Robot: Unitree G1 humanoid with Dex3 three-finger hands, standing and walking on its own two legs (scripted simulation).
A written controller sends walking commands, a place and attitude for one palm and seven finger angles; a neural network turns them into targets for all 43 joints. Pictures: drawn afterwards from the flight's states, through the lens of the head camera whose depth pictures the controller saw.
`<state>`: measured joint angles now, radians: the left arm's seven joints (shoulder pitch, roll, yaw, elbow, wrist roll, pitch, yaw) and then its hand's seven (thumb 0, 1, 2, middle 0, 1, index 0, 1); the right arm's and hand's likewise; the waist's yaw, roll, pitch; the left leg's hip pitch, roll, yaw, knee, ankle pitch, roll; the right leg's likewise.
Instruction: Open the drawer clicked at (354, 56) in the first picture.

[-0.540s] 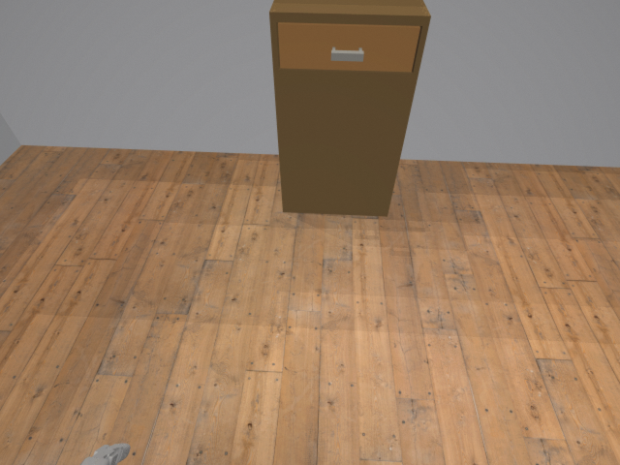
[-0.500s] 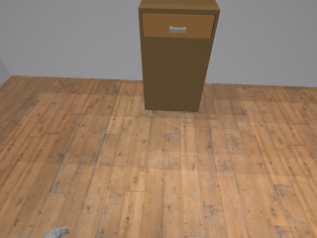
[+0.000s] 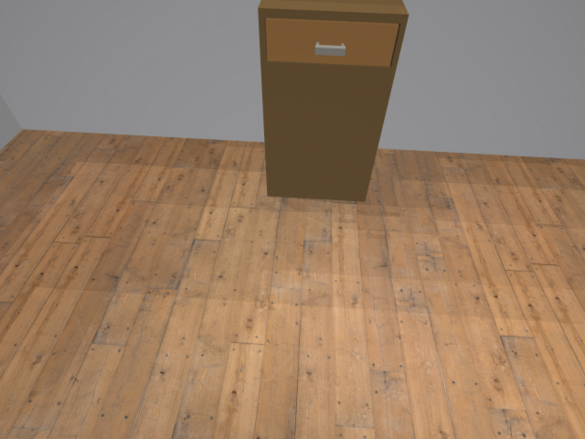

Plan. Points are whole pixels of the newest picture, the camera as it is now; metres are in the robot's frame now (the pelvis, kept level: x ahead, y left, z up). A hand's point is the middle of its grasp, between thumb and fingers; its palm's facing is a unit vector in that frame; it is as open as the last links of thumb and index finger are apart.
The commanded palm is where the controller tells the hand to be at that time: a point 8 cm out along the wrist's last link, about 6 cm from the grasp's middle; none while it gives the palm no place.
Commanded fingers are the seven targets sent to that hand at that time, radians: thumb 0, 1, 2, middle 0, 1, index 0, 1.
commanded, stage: stand and wait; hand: left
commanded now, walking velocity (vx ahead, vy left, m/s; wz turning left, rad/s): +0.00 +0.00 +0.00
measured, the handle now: (330, 47) +1.31 -0.05 -0.01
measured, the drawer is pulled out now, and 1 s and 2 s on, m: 0.00 0.00 0.00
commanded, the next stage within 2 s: look at it before walking up in 0.28 s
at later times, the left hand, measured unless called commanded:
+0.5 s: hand out of the picture +0.07 +0.24 -0.15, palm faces -0.02 -0.94 -0.33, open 7.4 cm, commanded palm none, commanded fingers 0.00 0.90 0.90 -0.20 -0.30 -0.20 -0.30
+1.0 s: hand out of the picture +0.07 +0.25 -0.15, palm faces -0.02 -0.94 -0.33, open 7.4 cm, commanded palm none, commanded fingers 0.00 0.90 0.90 -0.20 -0.30 -0.20 -0.30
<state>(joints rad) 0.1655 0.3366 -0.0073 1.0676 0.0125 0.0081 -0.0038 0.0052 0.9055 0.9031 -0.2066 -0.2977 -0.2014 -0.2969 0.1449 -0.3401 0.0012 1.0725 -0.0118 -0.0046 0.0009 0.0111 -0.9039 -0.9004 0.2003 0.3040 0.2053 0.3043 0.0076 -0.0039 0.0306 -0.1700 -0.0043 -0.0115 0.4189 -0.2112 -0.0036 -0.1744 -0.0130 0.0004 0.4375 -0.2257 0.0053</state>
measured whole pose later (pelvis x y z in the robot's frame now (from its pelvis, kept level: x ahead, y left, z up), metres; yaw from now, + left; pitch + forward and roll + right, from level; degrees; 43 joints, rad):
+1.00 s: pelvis +0.00 +0.00 +0.00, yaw +0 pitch -2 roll +0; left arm 0.15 0.34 -0.01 1.09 0.01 0.00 0.00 0.00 0.91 0.90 -0.21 -0.30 -0.20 -0.30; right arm 0.12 -0.34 0.01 1.11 -0.01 -0.01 0.00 0.01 -0.90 -0.90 0.20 0.30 0.21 0.30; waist 0.01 -0.01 0.03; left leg -0.13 0.00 -0.01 0.36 -0.19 -0.01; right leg -0.14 -0.01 0.00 0.38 -0.20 0.00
